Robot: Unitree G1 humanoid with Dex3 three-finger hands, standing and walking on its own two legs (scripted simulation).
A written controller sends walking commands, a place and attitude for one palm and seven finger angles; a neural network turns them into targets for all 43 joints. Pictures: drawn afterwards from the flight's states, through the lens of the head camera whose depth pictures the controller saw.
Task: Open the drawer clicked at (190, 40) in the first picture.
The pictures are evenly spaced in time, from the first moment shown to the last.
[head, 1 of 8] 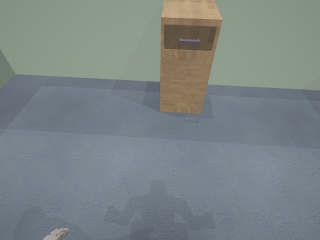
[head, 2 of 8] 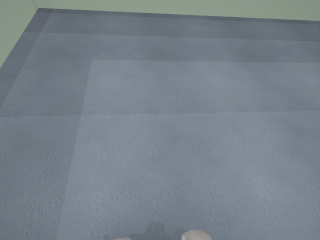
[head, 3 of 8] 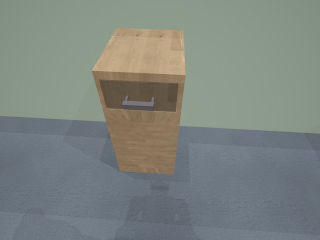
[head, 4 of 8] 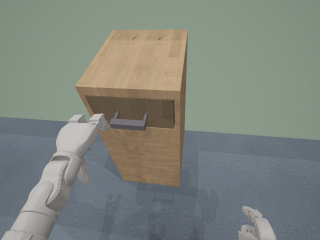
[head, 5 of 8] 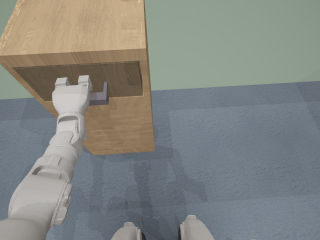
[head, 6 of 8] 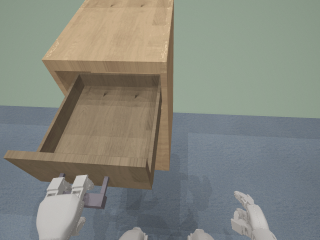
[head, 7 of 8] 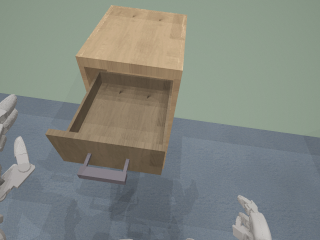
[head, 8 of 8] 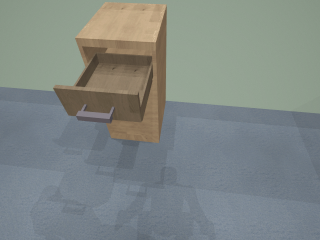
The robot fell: no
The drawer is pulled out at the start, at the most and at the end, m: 0.00 0.30 0.30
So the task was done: yes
